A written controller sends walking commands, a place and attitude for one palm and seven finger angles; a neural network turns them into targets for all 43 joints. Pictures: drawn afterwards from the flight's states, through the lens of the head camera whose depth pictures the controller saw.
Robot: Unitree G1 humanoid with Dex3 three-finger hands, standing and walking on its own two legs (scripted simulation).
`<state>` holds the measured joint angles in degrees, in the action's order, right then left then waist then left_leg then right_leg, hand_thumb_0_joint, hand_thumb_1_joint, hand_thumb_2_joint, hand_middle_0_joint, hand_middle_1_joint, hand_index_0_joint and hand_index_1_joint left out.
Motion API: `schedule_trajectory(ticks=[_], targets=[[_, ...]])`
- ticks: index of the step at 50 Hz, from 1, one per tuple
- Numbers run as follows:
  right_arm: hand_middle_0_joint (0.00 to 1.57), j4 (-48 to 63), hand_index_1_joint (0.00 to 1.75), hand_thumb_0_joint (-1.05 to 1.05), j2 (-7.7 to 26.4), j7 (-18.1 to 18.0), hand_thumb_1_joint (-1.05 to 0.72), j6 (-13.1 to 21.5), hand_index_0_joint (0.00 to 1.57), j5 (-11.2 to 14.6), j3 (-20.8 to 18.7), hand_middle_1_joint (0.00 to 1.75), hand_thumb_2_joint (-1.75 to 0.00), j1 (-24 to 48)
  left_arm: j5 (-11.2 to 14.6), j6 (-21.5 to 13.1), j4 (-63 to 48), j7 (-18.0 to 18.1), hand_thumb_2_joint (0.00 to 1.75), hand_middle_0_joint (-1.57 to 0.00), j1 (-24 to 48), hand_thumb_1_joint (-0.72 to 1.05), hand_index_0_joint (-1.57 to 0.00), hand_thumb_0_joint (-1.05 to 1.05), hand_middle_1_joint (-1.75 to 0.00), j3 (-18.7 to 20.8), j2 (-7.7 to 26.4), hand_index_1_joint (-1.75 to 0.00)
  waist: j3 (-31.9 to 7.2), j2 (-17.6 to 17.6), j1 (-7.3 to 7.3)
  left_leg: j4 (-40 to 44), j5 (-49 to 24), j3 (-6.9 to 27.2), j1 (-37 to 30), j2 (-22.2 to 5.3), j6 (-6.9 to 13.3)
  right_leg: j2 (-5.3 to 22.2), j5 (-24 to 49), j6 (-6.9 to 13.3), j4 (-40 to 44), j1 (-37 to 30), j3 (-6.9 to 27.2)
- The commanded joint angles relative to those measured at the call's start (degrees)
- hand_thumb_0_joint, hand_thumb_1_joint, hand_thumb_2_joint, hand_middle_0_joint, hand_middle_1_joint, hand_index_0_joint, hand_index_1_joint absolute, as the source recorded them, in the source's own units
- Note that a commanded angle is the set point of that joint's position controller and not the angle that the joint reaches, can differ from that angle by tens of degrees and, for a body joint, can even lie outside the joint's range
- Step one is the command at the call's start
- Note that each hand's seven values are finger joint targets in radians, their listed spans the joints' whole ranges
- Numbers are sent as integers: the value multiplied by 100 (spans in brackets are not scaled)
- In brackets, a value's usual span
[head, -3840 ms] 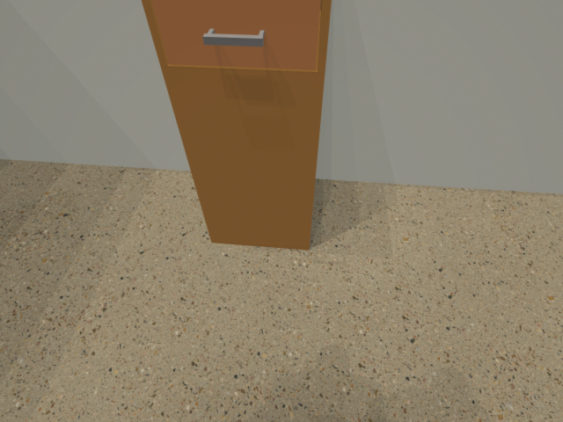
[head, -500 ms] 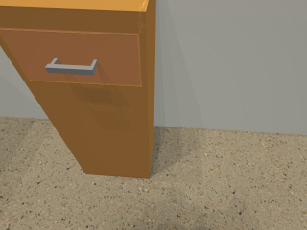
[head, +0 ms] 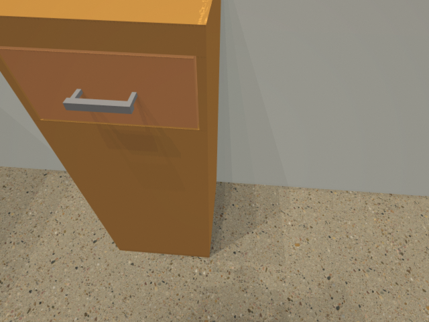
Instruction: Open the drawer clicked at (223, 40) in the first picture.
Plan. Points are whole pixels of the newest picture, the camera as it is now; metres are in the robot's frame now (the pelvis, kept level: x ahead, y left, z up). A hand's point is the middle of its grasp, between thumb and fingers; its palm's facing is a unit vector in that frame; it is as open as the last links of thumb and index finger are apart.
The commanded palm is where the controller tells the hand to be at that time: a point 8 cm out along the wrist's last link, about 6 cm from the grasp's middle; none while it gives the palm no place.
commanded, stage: shuffle to correct the standing spot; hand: left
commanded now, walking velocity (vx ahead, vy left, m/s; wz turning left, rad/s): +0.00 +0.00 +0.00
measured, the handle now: (102, 100) +0.50 +0.28 +0.14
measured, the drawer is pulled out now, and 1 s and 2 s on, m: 0.00 0.00 0.00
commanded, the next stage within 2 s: come to a stop and stand still in 0.52 s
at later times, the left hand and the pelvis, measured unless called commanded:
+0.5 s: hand out of the picture +0.00 +0.23 -0.18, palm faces +0.08 -0.96 -0.26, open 7.4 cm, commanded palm none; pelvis -0.01 +0.03 -0.01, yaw +0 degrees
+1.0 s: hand out of the picture -0.03 +0.22 -0.16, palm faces -0.02 -0.98 -0.21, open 7.4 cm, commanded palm none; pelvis -0.02 +0.05 +0.00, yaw -4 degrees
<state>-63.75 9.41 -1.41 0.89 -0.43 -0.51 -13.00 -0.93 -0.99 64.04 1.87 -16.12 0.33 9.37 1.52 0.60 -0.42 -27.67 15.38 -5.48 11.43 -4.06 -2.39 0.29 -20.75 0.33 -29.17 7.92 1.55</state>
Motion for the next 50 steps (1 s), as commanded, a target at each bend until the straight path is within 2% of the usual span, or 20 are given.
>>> schedule_trajectory(ticks=[1,11,17,19,21,23,25,27,31,34,35,36,37,38,41,45,46,47,48,50], targets=[[20,161,30,0,580,-33,-90,48,20,-26,-82,30,-90,-323,1,-70,-160,15,90,-20,-398,90,-20,0,-30,108,640,-30,117,-52,21,313,-1375,320,-420,-270,309,447,2018,146,546,552,260],[20,378,30,0,632,-22,-90,-63,20,-16,-170,30,-90,-247,4,-22,-363,85,90,-20,-422,90,-20,0,-30,277,932,-30,-171,56,-88,-181,-1753,127,-98,-141,196,828,3481,322,195,129,554],[20,805,30,0,576,11,-90,-190,20,-37,-261,30,-90,41,-47,84,-536,138,90,-20,-500,90,-20,0,-30,478,1213,-30,82,1020,-240,-991,619,12,1175,232,79,1756,4494,938,239,-329,1372],[20,851,30,0,552,18,-90,-185,20,-22,-280,30,-90,-79,-60,119,-642,149,90,-20,-302,90,-20,0,-30,500,1210,-30,96,1056,-107,-593,562,81,883,208,111,1775,4409,926,49,-30,1267],[20,723,30,0,762,27,-90,-135,20,-50,-320,30,-90,-616,-28,147,-874,106,90,-20,56,90,-20,0,-30,484,1089,-30,-231,310,173,122,-1746,253,-582,-115,303,1027,3320,466,-755,940,419],[20,753,30,0,1167,36,-90,-186,20,-86,-412,30,-90,-795,-30,232,-1001,124,90,-20,275,90,-20,0,-30,397,632,-30,-332,-1678,258,772,-3327,1457,-654,-1392,1295,59,-1489,71,-2785,1780,-429],[20,938,30,0,1004,15,-90,-226,20,-113,-339,30,-90,-356,5,273,-993,110,90,-20,366,90,-20,0,-30,402,578,-30,-70,-1034,129,913,-2210,1390,6,-1329,1633,266,-1415,184,-3810,1991,-201],[20,1129,30,0,894,43,-90,-233,20,-167,-286,30,-90,148,-7,297,-865,77,90,-20,45,90,-20,0,-30,387,471,-30,-100,-931,-124,939,-1839,964,372,-1014,1421,353,-977,153,-3628,1709,-405],[20,1171,30,0,954,64,-90,-278,20,-171,-316,30,-90,101,-26,298,-845,71,90,-20,-199,90,-20,0,-30,316,376,-30,-264,-910,-119,827,-1767,868,242,-930,1394,359,-792,80,-1997,1188,-724],[20,1138,30,0,825,84,-90,-220,20,-92,-307,30,-90,-74,-62,173,-796,73,90,-20,-573,90,-20,0,-30,271,354,-30,-442,-196,-273,402,-941,819,511,-807,1115,385,407,49,0,187,-623],[20,1152,30,0,584,115,-90,-189,20,-35,-281,30,-90,-103,-104,99,-785,97,90,-20,-628,90,-20,0,-30,282,591,-30,-348,615,-272,-141,-47,494,1012,-358,734,954,618,204,855,-172,155],[20,1240,30,0,356,130,-90,-197,20,-11,-252,30,-90,-80,-112,37,-817,94,90,-20,-589,90,-20,0,-30,321,1010,-30,-65,1614,-188,-867,902,34,1672,285,292,2157,814,719,1401,-94,1688],[20,1261,30,0,512,136,-90,-259,20,-83,-263,30,-90,220,-61,14,-870,77,90,-20,-558,90,-20,0,-30,322,1115,-30,64,1339,-307,-1675,1409,347,1635,292,230,2470,976,1137,1608,378,1900],[20,1209,30,0,464,141,-90,-298,20,-108,-284,30,-90,180,-77,-16,-870,94,90,-20,-417,90,-20,0,-30,353,1039,-30,70,1528,-172,-2200,1305,498,1673,244,237,2279,906,1184,1648,465,1853],[20,885,30,0,424,181,-90,-176,20,-77,-207,30,-90,-58,-77,-112,-912,20,90,-20,-83,90,-20,0,-30,298,794,-30,171,848,10,-2193,662,441,1438,163,203,1590,1436,1002,1474,400,760],[20,721,30,0,212,130,-90,-71,20,-31,-104,30,-90,-84,-51,-111,-703,-33,90,-20,-365,90,-20,0,-30,311,869,-30,62,576,-100,-644,394,146,661,290,151,1287,2043,898,1194,171,307],[20,1152,30,0,457,112,-90,-35,20,-66,-88,30,-90,348,-100,-225,-514,218,90,-20,-986,90,-20,0,-30,171,757,-30,147,358,-179,-1259,777,247,747,400,96,1427,4914,589,846,101,1181],[20,1209,30,0,291,126,-90,-41,20,-33,-99,30,-90,29,-77,-279,-747,171,90,-20,-677,90,-20,0,-30,152,1041,-30,-312,174,46,-1280,909,355,871,232,270,1451,4524,626,637,-239,695],[20,1194,30,0,327,154,-90,-30,20,-13,-69,30,-90,-154,-75,-280,-828,139,90,-20,-531,90,-20,0,-30,215,1148,-30,-647,85,40,-1069,729,206,732,313,289,1303,4296,648,482,-489,502],[20,1093,30,0,333,96,-90,6,20,-13,-42,30,-90,-415,-33,-237,-789,123,90,-20,-393,90,-20,0,-30,177,977,-30,-516,127,173,-190,177,297,261,307,292,1130,3211,601,319,-150,257]])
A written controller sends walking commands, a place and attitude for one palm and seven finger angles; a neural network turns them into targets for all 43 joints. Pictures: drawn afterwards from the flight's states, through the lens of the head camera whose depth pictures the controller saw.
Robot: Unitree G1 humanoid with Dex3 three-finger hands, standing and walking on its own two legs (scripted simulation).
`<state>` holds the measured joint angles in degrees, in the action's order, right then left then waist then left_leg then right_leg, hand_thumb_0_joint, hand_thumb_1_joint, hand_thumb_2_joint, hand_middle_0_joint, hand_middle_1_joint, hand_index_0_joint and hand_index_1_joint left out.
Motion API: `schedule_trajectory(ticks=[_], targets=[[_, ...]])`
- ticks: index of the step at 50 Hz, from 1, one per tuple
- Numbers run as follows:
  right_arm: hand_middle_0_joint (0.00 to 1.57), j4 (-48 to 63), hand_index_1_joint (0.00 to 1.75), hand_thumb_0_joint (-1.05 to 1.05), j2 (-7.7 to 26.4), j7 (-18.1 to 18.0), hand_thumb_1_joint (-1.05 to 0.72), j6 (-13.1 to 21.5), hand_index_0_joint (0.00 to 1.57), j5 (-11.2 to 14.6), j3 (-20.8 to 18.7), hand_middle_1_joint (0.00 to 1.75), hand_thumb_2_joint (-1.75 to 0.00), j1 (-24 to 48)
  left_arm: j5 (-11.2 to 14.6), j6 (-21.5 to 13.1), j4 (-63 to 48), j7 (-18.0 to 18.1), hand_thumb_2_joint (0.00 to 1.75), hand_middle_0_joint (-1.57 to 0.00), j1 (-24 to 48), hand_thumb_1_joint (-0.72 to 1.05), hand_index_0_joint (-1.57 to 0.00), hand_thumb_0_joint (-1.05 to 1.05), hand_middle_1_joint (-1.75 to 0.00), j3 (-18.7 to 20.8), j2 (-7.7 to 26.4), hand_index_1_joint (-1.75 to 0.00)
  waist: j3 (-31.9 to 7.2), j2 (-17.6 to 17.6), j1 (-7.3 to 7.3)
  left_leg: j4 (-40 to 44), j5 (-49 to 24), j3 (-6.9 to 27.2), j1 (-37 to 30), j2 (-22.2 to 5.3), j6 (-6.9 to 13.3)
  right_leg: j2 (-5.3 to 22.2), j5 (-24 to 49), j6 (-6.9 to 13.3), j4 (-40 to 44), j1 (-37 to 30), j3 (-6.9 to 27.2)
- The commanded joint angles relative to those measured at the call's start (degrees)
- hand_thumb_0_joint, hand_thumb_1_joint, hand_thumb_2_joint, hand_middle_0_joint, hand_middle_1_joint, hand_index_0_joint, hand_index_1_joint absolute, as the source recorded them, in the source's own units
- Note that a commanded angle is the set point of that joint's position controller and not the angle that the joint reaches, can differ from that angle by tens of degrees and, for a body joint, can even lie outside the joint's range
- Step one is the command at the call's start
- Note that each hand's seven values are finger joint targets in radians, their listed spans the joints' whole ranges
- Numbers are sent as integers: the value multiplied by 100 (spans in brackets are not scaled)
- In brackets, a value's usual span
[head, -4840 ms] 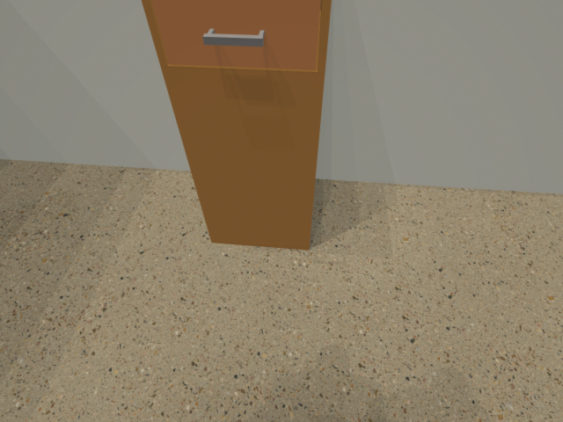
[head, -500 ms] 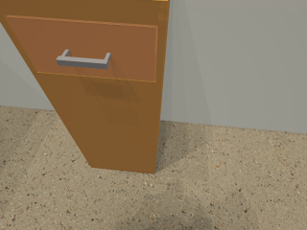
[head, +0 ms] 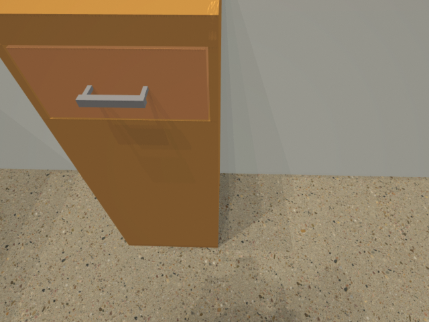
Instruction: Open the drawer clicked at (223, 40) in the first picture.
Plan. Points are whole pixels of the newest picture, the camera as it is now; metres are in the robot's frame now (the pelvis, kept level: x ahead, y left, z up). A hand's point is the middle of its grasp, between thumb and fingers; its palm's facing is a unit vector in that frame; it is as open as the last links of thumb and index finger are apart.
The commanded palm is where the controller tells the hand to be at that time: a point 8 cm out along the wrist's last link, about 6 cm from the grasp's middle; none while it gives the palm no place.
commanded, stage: come to a stop and stand still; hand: left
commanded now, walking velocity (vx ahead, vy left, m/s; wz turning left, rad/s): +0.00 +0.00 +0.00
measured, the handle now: (114, 95) +0.51 +0.26 +0.14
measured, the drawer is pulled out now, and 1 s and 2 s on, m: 0.00 0.00 0.00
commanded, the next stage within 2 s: look again from close up in 0.60 s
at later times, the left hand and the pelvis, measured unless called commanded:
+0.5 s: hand out of the picture +0.04 +0.25 -0.18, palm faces +0.00 -0.97 -0.24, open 7.4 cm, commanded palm none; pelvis +0.01 +0.06 +0.00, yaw -1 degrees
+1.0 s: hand out of the picture +0.03 +0.22 -0.18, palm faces +0.01 -0.98 -0.20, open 7.4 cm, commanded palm none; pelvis +0.02 +0.04 +0.00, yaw -1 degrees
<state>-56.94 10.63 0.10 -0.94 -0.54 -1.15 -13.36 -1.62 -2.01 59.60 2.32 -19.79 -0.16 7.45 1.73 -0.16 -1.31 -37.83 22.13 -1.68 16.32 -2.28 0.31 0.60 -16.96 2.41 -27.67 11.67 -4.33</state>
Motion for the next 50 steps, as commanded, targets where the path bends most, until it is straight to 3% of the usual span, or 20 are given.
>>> schedule_trajectory(ticks=[1,2,3,4,5,6,9,12,14,24,50], targets=[[20,343,30,0,321,-81,-90,219,20,-10,28,30,-90,-460,61,-103,-297,72,90,-20,-34,90,-20,0,-30,177,1022,-30,-417,-8,254,1146,-1047,121,-438,-58,69,885,2393,252,1,-308,695],[20,309,30,0,476,-105,-90,235,20,-33,21,30,-90,-529,75,-62,-282,64,90,-20,-75,90,-20,0,-30,148,869,-30,-306,-212,196,1093,-1896,353,-506,-356,169,666,1839,119,-80,-78,514],[20,282,30,0,581,-117,-90,250,20,-63,20,30,-90,-638,42,-2,-277,69,90,-20,-154,90,-20,0,-30,148,773,-30,-302,-97,114,977,-2472,417,-461,-586,252,515,1269,75,-87,-82,336],[20,236,30,0,604,-143,-90,240,20,-59,34,30,-90,-530,50,9,-238,59,90,-20,-166,90,-20,0,-30,132,737,-30,-239,-390,102,891,-2536,378,-423,-522,237,463,1116,58,-64,-62,345],[20,204,30,0,563,-149,-90,238,20,-45,58,30,-90,-482,58,46,-211,44,90,-20,-47,90,-20,0,-30,141,803,-30,-105,-742,130,1026,-2428,465,-287,-465,248,434,875,36,-113,-103,288],[20,198,30,0,578,-157,-90,220,20,-41,71,30,-90,-427,64,86,-202,25,90,-20,-8,90,-20,0,-30,132,833,-30,144,-774,107,1194,-2091,515,-94,-453,277,365,556,2,-83,-52,267],[20,149,30,0,581,-161,-90,218,20,-43,93,30,-90,-391,68,133,-187,-11,90,-20,53,90,-20,0,-30,108,805,-30,350,-394,75,1511,-1434,610,122,-418,321,353,304,-40,47,-72,286],[20,87,30,0,625,-161,-90,242,20,-42,107,30,-90,-409,71,149,-185,-31,90,-20,110,90,-20,0,-30,97,826,-30,319,-205,73,1666,-1274,628,51,-390,333,394,323,-78,92,-102,289],[20,16,30,0,644,-170,-90,271,20,-47,114,30,-90,-439,75,152,-166,-31,90,-20,133,90,-20,0,-30,94,835,-30,167,-333,62,1724,-1630,671,-123,-418,354,393,429,-97,44,-151,272],[20,-258,30,0,650,-219,-90,325,20,-34,120,30,-90,-554,96,153,-71,-11,90,-20,240,90,-20,0,-30,105,895,-30,-126,-185,64,1549,-3078,496,-701,-404,321,508,1197,-139,-22,-315,269],[20,-576,30,0,475,-256,-90,289,20,-15,113,30,-90,-415,86,131,168,1,90,-20,152,90,-20,0,-30,107,809,-30,38,-16,95,1541,-2566,337,-771,-360,233,589,1699,-90,238,-337,442]])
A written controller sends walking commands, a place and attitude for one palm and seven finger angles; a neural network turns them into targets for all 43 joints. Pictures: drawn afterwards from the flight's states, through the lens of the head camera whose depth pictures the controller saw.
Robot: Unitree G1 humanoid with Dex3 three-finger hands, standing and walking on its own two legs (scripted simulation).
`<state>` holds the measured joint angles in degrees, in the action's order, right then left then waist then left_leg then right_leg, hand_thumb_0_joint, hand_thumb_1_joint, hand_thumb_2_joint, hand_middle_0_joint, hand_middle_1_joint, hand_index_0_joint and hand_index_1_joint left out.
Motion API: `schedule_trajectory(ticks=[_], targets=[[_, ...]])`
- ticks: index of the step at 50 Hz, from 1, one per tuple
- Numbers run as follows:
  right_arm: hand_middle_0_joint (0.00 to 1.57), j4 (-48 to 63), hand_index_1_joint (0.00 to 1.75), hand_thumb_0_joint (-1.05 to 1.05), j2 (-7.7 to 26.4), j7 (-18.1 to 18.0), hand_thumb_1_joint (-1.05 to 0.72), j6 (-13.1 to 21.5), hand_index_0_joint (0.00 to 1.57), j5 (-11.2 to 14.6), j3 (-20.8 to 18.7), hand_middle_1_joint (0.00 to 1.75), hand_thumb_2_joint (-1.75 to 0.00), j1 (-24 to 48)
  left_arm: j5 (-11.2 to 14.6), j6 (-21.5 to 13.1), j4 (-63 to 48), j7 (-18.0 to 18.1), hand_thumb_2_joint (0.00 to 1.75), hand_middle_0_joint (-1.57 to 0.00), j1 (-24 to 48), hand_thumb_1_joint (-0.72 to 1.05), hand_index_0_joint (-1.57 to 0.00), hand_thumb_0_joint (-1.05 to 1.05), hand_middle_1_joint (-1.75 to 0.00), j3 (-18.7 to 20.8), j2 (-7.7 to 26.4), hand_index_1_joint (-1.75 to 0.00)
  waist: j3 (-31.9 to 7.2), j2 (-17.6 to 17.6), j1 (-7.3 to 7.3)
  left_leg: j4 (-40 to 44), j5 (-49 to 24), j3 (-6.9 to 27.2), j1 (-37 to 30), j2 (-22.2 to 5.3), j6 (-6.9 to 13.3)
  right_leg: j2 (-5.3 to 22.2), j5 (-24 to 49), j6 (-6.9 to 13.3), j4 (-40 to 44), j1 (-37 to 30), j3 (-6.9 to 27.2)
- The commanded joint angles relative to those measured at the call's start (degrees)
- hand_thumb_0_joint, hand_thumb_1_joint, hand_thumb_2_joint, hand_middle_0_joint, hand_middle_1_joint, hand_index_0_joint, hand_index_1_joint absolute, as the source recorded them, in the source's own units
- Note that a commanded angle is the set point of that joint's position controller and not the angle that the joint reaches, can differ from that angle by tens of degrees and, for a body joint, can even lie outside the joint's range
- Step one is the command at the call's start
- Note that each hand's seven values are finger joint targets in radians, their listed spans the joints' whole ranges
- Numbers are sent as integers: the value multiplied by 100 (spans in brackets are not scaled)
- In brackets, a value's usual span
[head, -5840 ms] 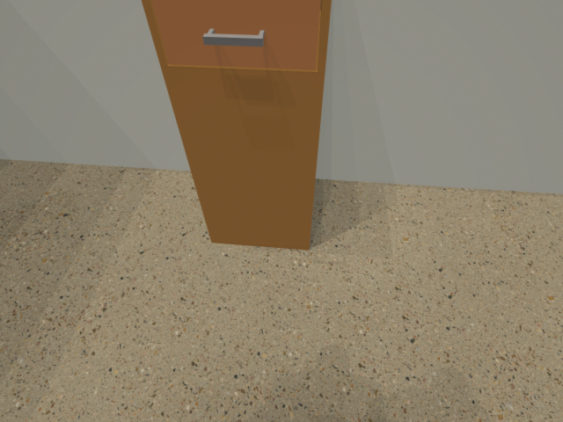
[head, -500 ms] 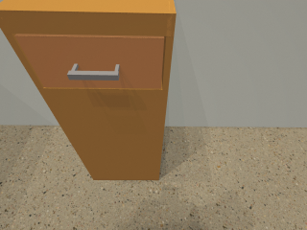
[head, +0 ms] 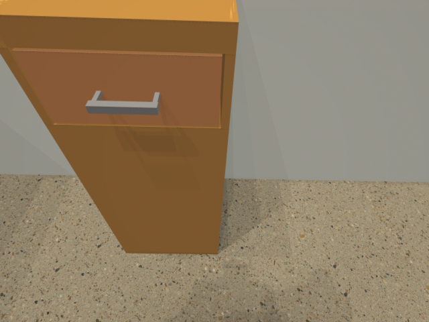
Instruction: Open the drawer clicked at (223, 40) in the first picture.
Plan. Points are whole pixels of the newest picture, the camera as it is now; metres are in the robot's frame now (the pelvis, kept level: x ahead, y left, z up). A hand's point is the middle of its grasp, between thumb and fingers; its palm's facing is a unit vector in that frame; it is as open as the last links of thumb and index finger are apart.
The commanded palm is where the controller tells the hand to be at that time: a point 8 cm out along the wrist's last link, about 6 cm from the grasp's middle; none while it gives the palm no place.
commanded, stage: look again from close up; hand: left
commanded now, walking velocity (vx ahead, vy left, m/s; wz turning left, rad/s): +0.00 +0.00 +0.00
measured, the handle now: (125, 101) +0.49 +0.22 +0.14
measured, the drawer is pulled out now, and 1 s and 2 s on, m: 0.00 0.00 0.00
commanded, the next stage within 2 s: raise the hand with hooked fingers in 0.20 s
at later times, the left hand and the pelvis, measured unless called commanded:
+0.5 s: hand (114, 302) +0.16 +0.19 -0.04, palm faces -0.05 -0.58 -0.81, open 7.6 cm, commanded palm +0.11 +0.21 -0.02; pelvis -0.03 -0.03 -0.01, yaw -1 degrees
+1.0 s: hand (104, 270) +0.19 +0.19 +0.05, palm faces +0.12 -0.07 -0.99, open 10.2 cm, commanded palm +0.15 +0.19 +0.10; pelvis -0.06 -0.05 -0.02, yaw -1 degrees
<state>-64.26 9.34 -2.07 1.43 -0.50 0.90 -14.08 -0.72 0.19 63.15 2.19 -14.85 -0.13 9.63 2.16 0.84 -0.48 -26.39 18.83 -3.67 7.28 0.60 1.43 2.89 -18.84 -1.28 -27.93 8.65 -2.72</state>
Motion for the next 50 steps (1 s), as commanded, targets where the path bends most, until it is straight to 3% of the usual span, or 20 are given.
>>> schedule_trajectory(ticks=[1,14,15,16,17,18,19,20,21,22,23,25,28,31,36,38,39,44,48,50], targets=[[20,147,30,0,597,-36,-90,48,20,-19,-96,30,-90,-333,-5,-93,-174,11,90,-20,-355,90,-20,0,-30,99,590,-30,14,-117,5,397,-2180,516,137,-645,116,384,1909,280,299,-30,274],[20,73,30,0,556,-32,-90,36,20,-14,-88,30,-90,-362,4,-153,-143,5,90,-20,-397,90,-20,0,-30,105,633,-30,-101,12,11,382,-1965,470,172,-632,26,421,2280,335,426,-183,333],[20,495,30,0,700,25,-90,64,20,53,-181,30,-90,167,-56,-281,75,248,90,-20,-912,90,-20,0,-30,125,698,-30,239,236,-172,-973,-2336,211,705,-621,-177,742,4931,139,419,65,744],[20,2375,30,0,1436,-237,-90,932,20,343,-142,30,-90,-47,-839,-1236,-8776,297,89,-20,3534,88,-20,0,-32,63,2457,-32,-2570,-1697,256,49,-3464,126,-928,-107,115,115,4420,437,-203,-382,796],[20,2087,30,0,1073,-458,-90,1504,20,207,-232,30,-90,158,-985,-687,-7160,783,88,-20,968,85,-20,0,-33,277,2161,-33,-2423,-2793,-133,290,-4676,371,-1530,-368,28,-145,1987,469,-693,327,190],[20,2041,30,0,780,-471,-90,1686,20,414,-356,30,-90,281,-956,245,-6481,1099,87,-21,-420,83,-21,0,-34,-159,1006,-34,-1406,-1981,30,419,-4667,475,-843,-505,-124,-286,429,323,-986,991,-291],[20,2035,30,0,828,-444,-90,1749,20,374,-321,30,-90,187,-1394,356,-6437,1088,86,-21,-531,81,-21,0,-36,-628,420,-36,-967,-1338,166,241,-4361,391,-448,-449,-18,-348,520,271,-815,1298,-322],[20,2442,30,0,1014,-376,-90,1752,20,227,-350,30,-90,578,-1930,270,-7118,1182,85,-21,-96,78,-21,0,-37,-361,1020,-37,-659,-950,60,-40,-3766,486,8,-363,-29,-287,840,338,-539,1362,-209],[20,2590,30,0,1150,-317,-90,1595,20,29,-384,30,-90,579,-2630,234,-6977,1310,84,-21,-469,76,-21,0,-39,-76,1399,-39,-1051,-456,34,-404,-3287,377,351,-218,-12,-279,1428,395,-350,1299,-90],[20,2830,30,0,1105,-254,-90,1406,20,-109,-391,30,-90,684,-3175,260,-6795,1419,83,-21,-998,74,-21,0,-40,-131,1268,-40,-1070,295,-84,-620,-2871,343,736,-96,20,-305,1858,401,-405,1273,49],[20,3046,30,0,1111,-145,-90,1212,20,-138,-477,30,-90,756,-3692,286,-6621,1526,82,-21,-1561,71,-21,0,-42,7,1308,-42,-1311,506,-287,-694,-2869,289,1015,-31,-11,-313,2180,420,-558,1006,225],[20,3289,30,0,1083,98,-90,713,20,-256,-542,30,-90,1016,-4742,252,-5932,1731,80,-22,-2299,67,-22,0,-45,-272,902,-45,-730,1322,-492,-747,-1763,158,1979,68,-112,-342,1693,426,-695,1333,413],[20,3741,30,0,1084,425,-90,202,20,-215,-533,30,-90,1418,-5645,-84,-6372,1863,77,-22,-2416,60,-22,0,-50,-86,1173,-50,-863,1126,-790,-889,-1027,37,2413,163,-121,-256,1314,493,-719,1252,843],[20,4064,30,0,1007,460,-90,-43,20,-167,-456,30,-90,1633,-6139,-226,-7069,2096,74,-23,-1513,53,-23,0,-54,449,1875,-54,-1330,729,-791,-991,-513,-23,2408,303,-42,-186,524,427,-647,1149,1077],[20,4121,30,0,870,150,-90,-133,20,-254,-484,30,-90,1549,-5951,-290,-7959,2508,69,-24,796,41,-24,0,-62,733,2308,-62,-1675,-30,-302,-1331,-137,94,1697,358,58,-136,-277,361,-359,1645,1281],[20,4060,30,0,832,64,-90,-112,20,-291,-458,30,-90,1555,-5929,-392,-8172,2536,67,-24,1630,36,-24,0,-64,658,2443,-64,-1714,-3,-125,-1473,-46,186,1494,367,86,-128,-617,342,-231,1832,1359],[20,4035,30,0,831,30,-90,-91,20,-292,-453,30,-90,1605,-5904,-402,-8070,2518,66,-24,1703,34,-24,0,-66,533,2376,-66,-1626,-274,-110,-1453,-31,194,1388,355,92,-122,-652,357,-164,1862,1317],[20,3913,30,0,811,-36,-90,-75,20,-216,-332,30,-90,1781,-5666,9,-7540,2023,61,-25,1543,22,-25,0,-74,275,2250,-74,-1506,-479,-251,-1004,-489,194,1246,284,79,-145,249,303,-121,1239,902],[20,3949,30,0,864,-55,-90,-133,20,-134,-227,30,-90,1888,-5437,379,-7315,1351,57,-25,809,13,-25,0,-80,505,2461,-80,-1363,63,-561,-493,-858,148,1378,228,39,-106,895,227,34,316,858],[20,3948,30,0,868,-32,-90,-171,20,-109,-174,30,-90,1863,-5370,408,-7505,1079,55,-26,751,8,-26,0,-82,540,2505,-82,-1157,265,-605,-255,-920,135,1341,204,43,-108,1007,204,74,136,707]])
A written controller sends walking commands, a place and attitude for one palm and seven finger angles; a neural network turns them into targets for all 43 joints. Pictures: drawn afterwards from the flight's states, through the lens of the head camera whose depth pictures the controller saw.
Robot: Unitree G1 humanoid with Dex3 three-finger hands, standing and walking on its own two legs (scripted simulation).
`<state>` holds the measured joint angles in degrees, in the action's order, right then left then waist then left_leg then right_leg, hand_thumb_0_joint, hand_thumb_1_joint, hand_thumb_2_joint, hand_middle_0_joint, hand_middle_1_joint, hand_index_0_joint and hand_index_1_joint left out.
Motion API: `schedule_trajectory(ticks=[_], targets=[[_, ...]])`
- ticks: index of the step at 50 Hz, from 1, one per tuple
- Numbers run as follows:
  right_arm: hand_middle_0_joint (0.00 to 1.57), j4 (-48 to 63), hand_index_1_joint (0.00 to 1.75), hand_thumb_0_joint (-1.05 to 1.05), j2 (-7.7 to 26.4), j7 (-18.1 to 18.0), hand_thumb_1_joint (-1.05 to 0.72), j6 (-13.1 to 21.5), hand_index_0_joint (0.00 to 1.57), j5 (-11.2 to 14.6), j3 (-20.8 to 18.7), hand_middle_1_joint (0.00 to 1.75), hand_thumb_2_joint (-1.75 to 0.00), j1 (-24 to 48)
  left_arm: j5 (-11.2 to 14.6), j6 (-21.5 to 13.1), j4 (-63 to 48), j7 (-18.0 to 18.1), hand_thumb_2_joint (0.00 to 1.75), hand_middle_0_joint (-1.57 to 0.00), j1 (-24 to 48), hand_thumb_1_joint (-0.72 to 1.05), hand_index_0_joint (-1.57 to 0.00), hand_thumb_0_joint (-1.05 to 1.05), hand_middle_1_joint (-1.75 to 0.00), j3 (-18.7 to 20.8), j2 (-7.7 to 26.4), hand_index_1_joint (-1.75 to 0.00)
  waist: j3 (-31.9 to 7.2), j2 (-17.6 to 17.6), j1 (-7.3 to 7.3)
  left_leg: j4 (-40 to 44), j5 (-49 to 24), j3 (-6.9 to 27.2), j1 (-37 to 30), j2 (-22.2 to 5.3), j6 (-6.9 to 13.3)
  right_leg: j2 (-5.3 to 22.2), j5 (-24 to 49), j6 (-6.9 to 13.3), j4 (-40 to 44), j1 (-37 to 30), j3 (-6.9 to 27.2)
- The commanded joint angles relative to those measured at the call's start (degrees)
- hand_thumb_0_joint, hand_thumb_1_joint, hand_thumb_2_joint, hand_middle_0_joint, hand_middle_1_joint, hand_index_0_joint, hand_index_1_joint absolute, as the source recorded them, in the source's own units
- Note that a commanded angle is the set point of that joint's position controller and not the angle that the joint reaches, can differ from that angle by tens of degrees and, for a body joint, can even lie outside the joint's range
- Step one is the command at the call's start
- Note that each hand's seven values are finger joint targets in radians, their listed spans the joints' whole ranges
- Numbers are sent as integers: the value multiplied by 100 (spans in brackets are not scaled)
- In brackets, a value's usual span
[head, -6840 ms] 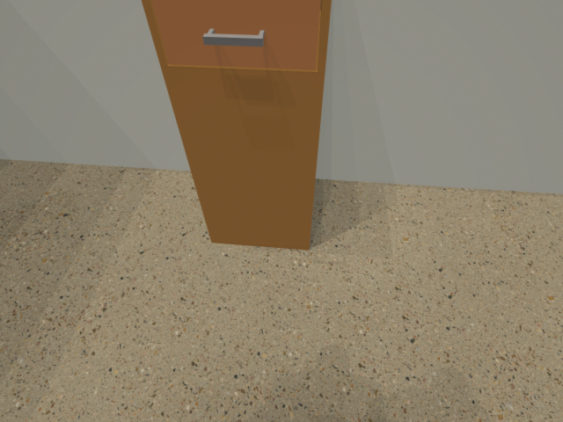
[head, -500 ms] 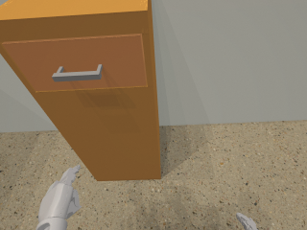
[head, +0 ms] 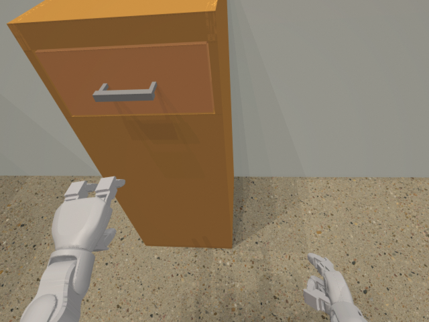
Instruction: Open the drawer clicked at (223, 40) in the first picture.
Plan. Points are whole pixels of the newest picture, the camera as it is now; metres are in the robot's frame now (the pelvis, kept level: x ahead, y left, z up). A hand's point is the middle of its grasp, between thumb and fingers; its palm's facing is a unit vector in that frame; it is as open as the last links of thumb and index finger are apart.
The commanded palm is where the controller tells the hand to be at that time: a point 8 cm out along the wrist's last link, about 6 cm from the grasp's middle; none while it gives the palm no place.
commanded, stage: raise the hand with hooked fingers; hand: left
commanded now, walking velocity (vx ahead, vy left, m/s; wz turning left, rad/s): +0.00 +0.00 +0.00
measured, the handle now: (126, 90) +0.55 +0.28 +0.16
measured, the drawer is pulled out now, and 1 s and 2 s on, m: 0.00 0.00 0.00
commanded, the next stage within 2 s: move the hooked fingers above the handle in 1.20 s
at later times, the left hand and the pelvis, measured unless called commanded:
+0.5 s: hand (69, 166) +0.30 +0.29 +0.17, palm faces +0.19 -0.06 -0.98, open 13.1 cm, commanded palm +0.26 +0.28 +0.23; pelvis +0.01 +0.05 +0.02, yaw +0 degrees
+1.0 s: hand (51, 123) +0.34 +0.30 +0.24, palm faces +0.12 -0.03 -0.99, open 13.9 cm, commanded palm +0.29 +0.29 +0.29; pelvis +0.01 +0.05 +0.02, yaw +0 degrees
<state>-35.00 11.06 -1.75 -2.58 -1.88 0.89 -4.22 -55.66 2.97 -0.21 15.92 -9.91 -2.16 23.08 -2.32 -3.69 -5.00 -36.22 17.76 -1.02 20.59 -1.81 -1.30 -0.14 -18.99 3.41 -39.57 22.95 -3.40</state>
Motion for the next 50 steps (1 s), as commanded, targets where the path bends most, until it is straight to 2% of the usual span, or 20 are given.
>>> schedule_trajectory(ticks=[1,3,7,8,9,11,14,22,24,25,28,29,33,35,36,39,40,44,46,50], targets=[[20,1043,30,0,704,-60,-90,230,20,32,-167,30,-90,885,150,119,-1313,-393,54,-26,299,6,-26,0,-84,740,1158,-84,-701,664,-175,799,-842,-143,-78,437,323,191,1038,-272,1273,-1346,731],[20,1048,30,0,720,-46,-90,252,20,51,-177,30,-90,851,191,43,-1453,-496,52,-26,452,1,-26,0,-87,891,1258,-87,-616,669,-177,927,-895,-156,-208,421,316,175,953,-265,1395,-1422,659],[20,972,30,0,731,-29,-90,309,20,76,-231,30,-90,769,212,-148,-1854,-478,48,-27,870,-8,-27,0,-93,1055,1399,-93,-963,429,-199,1046,-1138,-158,-601,450,331,172,1239,-254,1434,-1603,559],[20,937,30,0,746,-33,-90,320,20,95,-237,30,-90,790,226,-169,-1834,-465,47,-27,1067,-10,-27,0,-94,1090,1459,-94,-834,459,-159,1083,-1121,-146,-614,440,320,158,1118,-243,1517,-1543,563],[20,911,30,0,751,-26,-90,343,20,102,-250,30,-90,766,247,-193,-1893,-456,46,-27,1257,-13,-27,0,-96,1021,1401,-96,-801,423,-137,1130,-1155,-133,-716,439,325,155,1166,-236,1530,-1495,506],[20,848,30,0,781,-8,-90,343,20,128,-287,30,-90,768,250,-209,-2051,-467,44,-28,1533,-17,-28,0,-99,979,1428,-99,-1012,119,-125,1195,-1366,-109,-950,439,308,123,1390,-200,1491,-1557,385],[20,786,30,0,810,11,-90,334,20,176,-287,30,-90,807,289,-94,-2013,-604,41,-28,1995,-24,-28,0,-103,826,1419,-103,-983,156,-68,1312,-1491,-56,-1099,412,286,91,1421,-188,1515,-1559,274],[20,777,30,0,871,77,-90,127,20,258,-185,30,-90,989,467,352,-1894,-1355,33,-29,2922,-43,-29,0,-115,813,1797,-115,-869,-17,-115,1662,-1940,47,-1309,346,220,33,1701,-149,1636,-1914,139],[20,771,30,0,876,121,-90,94,20,273,-142,30,-90,991,505,458,-1705,-1588,31,-30,3071,-48,-30,0,-118,830,1845,-118,-878,114,-127,1689,-2087,71,-1321,325,208,18,1731,-138,1647,-2005,112],[20,786,30,0,907,127,-90,57,20,279,-132,30,-90,988,525,482,-1763,-1692,30,-30,3252,-50,-30,0,-120,860,1941,-120,-861,49,-109,1724,-2119,75,-1337,306,197,16,1753,-141,1675,-2002,107],[20,861,30,0,912,174,-90,34,20,297,-94,30,-90,1083,561,551,-1817,-1963,30,-30,3626,-50,-30,0,-120,982,2139,-120,-984,-65,-138,1725,-2190,97,-1404,280,181,-22,1714,-126,1692,-2042,121],[20,821,30,0,908,189,-90,18,20,284,-76,30,-90,1021,566,550,-1797,-2058,30,-30,3836,-50,-30,0,-120,842,2073,-120,-1027,-74,-95,1717,-2249,104,-1458,284,177,5,1712,-127,1681,-2016,94],[20,893,30,0,943,219,-90,17,20,323,-47,30,-90,1052,630,573,-1786,-2330,30,-30,4326,-50,-30,0,-120,1060,2401,-120,-1150,-49,-99,1694,-2250,135,-1483,259,183,-34,1687,-121,1715,-2008,118],[20,841,30,0,962,212,-90,13,20,309,-48,30,-90,930,687,582,-1614,-2454,30,-30,4565,-50,-30,0,-120,1034,2447,-120,-1201,20,-80,1680,-2290,126,-1501,282,195,2,1734,-130,1713,-2000,90],[20,844,30,0,988,222,-90,3,20,318,-37,30,-90,950,700,581,-1687,-2511,30,-30,4784,-50,-30,0,-120,1014,2501,-120,-1179,-120,-60,1695,-2280,133,-1507,275,177,7,1706,-128,1730,-1950,93],[20,848,30,0,987,237,-90,60,20,340,-9,30,-90,930,758,608,-1532,-2690,30,-30,5266,-50,-30,0,-120,1029,2630,-120,-1274,-118,-62,1678,-2224,169,-1494,296,183,17,1620,-114,1720,-1955,94],[20,833,30,0,1018,241,-90,69,20,352,-34,30,-90,886,780,598,-1466,-2735,30,-30,5331,-50,-30,0,-120,1107,2730,-120,-1293,-113,-61,1667,-2299,174,-1497,288,182,17,1694,-115,1713,-1947,92],[20,946,30,0,1045,315,-90,34,20,383,-45,30,-90,813,907,633,-1186,-3049,30,-30,4521,-50,-30,0,-120,993,2447,-120,-1261,233,-111,1611,-2397,101,-1363,287,204,39,1887,-137,1655,-2002,66],[20,1023,30,0,1091,336,-90,19,20,374,-76,30,-90,812,960,546,-1472,-3104,30,-30,4364,-50,-30,0,-120,1153,2592,-120,-1348,326,-132,1576,-2412,56,-1335,288,238,47,2027,-164,1625,-2052,91],[20,1058,30,0,1067,336,-90,106,20,359,-91,30,-90,766,1026,283,-1901,-2986,30,-30,4465,-50,-30,0,-120,1372,2753,-120,-1370,195,-127,1543,-2266,74,-1328,316,265,50,1839,-166,1631,-1984,103]])
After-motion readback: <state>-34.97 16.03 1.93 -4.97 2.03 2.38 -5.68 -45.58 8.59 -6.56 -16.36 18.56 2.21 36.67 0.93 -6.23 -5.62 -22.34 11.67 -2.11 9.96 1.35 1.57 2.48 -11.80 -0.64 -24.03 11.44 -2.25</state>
